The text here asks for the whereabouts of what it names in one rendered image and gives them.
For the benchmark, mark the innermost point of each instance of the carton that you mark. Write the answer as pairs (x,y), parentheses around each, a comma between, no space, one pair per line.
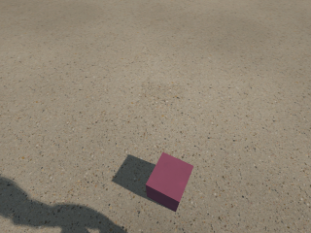
(168,181)

